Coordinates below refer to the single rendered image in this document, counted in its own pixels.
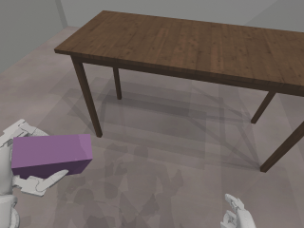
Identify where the robot left hand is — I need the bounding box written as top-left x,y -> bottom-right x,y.
0,119 -> 68,198

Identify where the robot right hand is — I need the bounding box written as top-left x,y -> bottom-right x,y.
220,194 -> 256,228

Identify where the left robot forearm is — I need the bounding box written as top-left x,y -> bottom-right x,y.
0,194 -> 21,228

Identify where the sponge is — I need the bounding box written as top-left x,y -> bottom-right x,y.
11,134 -> 93,180

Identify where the table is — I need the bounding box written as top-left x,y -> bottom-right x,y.
54,10 -> 304,173

